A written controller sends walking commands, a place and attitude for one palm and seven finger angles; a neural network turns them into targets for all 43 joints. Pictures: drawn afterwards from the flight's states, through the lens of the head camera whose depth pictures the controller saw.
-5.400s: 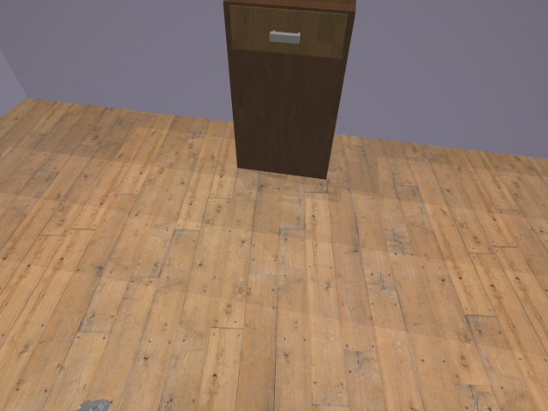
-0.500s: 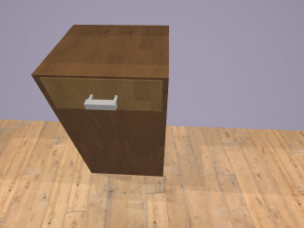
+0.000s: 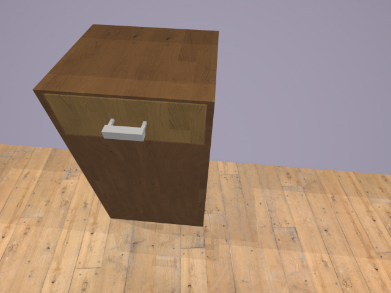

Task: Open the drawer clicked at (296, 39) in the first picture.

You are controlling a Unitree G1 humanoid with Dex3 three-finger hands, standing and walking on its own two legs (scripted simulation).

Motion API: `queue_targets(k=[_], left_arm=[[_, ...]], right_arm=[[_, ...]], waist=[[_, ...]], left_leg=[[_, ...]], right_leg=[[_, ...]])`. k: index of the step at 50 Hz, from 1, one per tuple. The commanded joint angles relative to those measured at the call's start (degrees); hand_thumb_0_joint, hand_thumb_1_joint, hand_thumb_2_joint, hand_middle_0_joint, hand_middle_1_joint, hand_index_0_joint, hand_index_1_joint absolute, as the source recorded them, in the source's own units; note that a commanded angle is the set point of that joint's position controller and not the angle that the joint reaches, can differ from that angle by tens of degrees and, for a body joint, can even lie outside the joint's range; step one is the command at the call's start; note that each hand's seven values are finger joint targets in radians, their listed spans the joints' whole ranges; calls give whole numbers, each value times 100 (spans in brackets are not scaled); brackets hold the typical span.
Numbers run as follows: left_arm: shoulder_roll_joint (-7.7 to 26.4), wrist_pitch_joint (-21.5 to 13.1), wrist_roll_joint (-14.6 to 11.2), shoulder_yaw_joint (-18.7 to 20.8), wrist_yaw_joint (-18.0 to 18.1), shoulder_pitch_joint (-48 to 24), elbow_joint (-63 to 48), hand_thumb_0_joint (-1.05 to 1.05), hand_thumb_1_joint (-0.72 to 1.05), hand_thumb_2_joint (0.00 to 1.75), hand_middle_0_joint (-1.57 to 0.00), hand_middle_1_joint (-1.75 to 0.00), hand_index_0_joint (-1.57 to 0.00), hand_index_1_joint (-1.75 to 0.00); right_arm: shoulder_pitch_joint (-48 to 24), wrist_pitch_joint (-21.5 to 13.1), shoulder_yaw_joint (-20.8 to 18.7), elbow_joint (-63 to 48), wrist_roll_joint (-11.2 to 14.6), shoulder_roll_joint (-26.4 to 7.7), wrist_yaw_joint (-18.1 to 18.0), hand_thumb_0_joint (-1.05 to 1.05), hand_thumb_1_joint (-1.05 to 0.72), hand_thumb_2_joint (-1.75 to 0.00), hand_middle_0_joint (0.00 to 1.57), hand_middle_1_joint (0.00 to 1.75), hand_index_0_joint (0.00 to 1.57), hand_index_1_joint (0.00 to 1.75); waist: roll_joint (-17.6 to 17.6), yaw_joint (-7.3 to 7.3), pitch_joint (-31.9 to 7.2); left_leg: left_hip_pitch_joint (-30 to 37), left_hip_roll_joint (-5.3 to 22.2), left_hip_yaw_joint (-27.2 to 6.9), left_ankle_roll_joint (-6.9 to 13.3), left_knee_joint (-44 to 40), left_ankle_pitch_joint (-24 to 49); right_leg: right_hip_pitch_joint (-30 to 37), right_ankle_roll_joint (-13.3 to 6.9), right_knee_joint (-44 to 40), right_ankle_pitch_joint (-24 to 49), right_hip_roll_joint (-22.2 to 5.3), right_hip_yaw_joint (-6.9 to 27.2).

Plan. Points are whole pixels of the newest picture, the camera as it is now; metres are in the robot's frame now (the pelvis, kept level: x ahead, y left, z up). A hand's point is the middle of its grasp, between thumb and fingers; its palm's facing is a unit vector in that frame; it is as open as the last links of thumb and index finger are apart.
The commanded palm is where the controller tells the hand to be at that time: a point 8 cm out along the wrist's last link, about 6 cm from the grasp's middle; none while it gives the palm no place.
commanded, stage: come to a stop and stand still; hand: left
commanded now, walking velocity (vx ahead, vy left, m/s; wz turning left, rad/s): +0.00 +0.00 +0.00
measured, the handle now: (126, 127) +0.55 +0.23 -0.02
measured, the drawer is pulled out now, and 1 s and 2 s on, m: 0.00 0.00 0.00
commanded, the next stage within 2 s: look again from close up in 0.74 s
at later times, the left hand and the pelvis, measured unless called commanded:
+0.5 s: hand out of the picture +0.01 +0.17 -0.18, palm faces +0.04 -0.98 -0.19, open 7.3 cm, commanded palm none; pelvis +0.03 +0.00 +0.00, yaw +0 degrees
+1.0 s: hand out of the picture +0.02 +0.18 -0.19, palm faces -0.01 -0.98 -0.19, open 7.4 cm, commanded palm none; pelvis +0.03 +0.02 -0.01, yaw -1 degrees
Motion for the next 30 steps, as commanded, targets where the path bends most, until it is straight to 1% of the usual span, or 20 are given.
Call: queue_targets(k=[1,2,4,5,9,10,11,13,14,16,20,21,24,25,27,30], left_arm=[[523,-79,-8,125,37,464,-142,0,90,90,-20,-30,-20,-30],[530,-79,-3,125,41,464,-138,0,90,90,-20,-30,-20,-30],[525,-87,3,133,45,487,-137,0,90,90,-20,-30,-20,-30],[535,-79,6,131,49,504,-146,0,90,90,-20,-30,-20,-30],[537,-85,14,135,51,528,-133,0,90,90,-20,-30,-20,-30],[559,-72,15,125,54,493,-139,0,90,90,-20,-30,-20,-30],[550,-72,16,127,51,498,-147,0,90,90,-20,-30,-20,-30],[573,-79,15,131,49,521,-149,0,90,90,-20,-30,-20,-30],[606,-82,15,132,48,514,-151,0,90,90,-20,-30,-20,-30],[622,-76,17,135,49,491,-163,0,90,90,-20,-30,-20,-30],[685,-76,20,139,46,493,-177,0,90,90,-20,-30,-20,-30],[698,-77,14,137,47,466,-178,0,90,90,-20,-30,-20,-30],[743,-81,13,148,50,455,-188,0,90,90,-20,-30,-20,-30],[746,-77,19,145,53,455,-194,0,90,90,-20,-30,-20,-30],[755,-74,13,153,57,450,-202,0,90,90,-20,-30,-20,-30],[777,-64,19,155,56,408,-201,0,90,90,-20,-30,-20,-30]], right_arm=[[293,-103,-114,-171,19,-491,-40,0,-90,-90,20,30,20,30],[276,-104,-117,-172,17,-487,-42,0,-90,-90,20,30,20,30],[256,-115,-120,-194,18,-501,-49,0,-90,-90,20,30,20,30],[220,-113,-126,-200,25,-512,-48,0,-90,-90,20,30,20,30],[133,-120,-107,-204,19,-530,-54,0,-90,-90,20,30,20,30],[153,-112,-103,-210,24,-552,-51,0,-90,-90,20,30,20,30],[98,-117,-100,-230,22,-553,-48,0,-90,-90,20,30,20,30],[61,-123,-94,-259,14,-589,-52,0,-90,-90,20,30,20,30],[64,-128,-93,-256,16,-609,-55,0,-90,-90,20,30,20,30],[41,-127,-87,-274,18,-617,-53,0,-90,-90,20,30,20,30],[-21,-129,-90,-304,14,-687,-57,0,-90,-90,20,30,20,30],[-26,-135,-80,-301,12,-700,-58,0,-90,-90,20,30,20,30],[-42,-138,-76,-300,16,-704,-61,0,-90,-90,20,30,20,30],[-23,-136,-77,-309,16,-731,-61,0,-90,-90,20,30,20,30],[-45,-140,-69,-293,14,-730,-67,0,-90,-90,20,30,20,30],[-27,-133,-67,-292,16,-750,-64,0,-90,-90,20,30,20,30]], waist=[[22,68,280],[6,68,303],[-6,67,212],[-12,77,218],[-46,88,260],[-92,78,299],[-23,97,338],[-66,101,243],[-12,93,174],[8,99,209],[-16,110,75],[43,106,42],[-39,118,55],[-92,109,50],[-34,117,30],[-99,106,90]], left_leg=[[363,152,-173,325,-147,852],[382,152,-177,332,-154,884],[407,159,-173,337,-132,1001],[449,169,-171,345,-131,984],[477,161,-173,360,-127,1177],[455,156,-199,361,-145,1085],[461,154,-196,367,-156,1139],[519,155,-191,375,-128,1254],[523,149,-192,376,-110,1337],[531,158,-187,378,-126,1324],[629,155,-171,375,-61,1496],[646,159,-165,380,-55,1571],[622,153,-156,372,-48,1650],[645,156,-163,375,-48,1676],[666,160,-136,377,-28,1775],[648,151,-175,375,-76,1694]], right_leg=[[-729,43,-670,1144,-704,556],[-726,48,-643,1196,-701,528],[-627,59,-595,1410,-712,508],[-653,66,-589,1376,-700,507],[-588,87,-554,1661,-729,460],[-610,88,-562,1486,-710,459],[-629,94,-572,1512,-724,458],[-546,98,-547,1711,-735,455],[-461,96,-524,1838,-748,448],[-474,104,-535,1780,-748,429],[-364,107,-492,2083,-758,427],[-335,103,-476,2139,-771,414],[-245,112,-457,2350,-779,394],[-251,112,-444,2346,-765,399],[-205,112,-433,2456,-786,371],[-208,113,-459,2277,-758,378]])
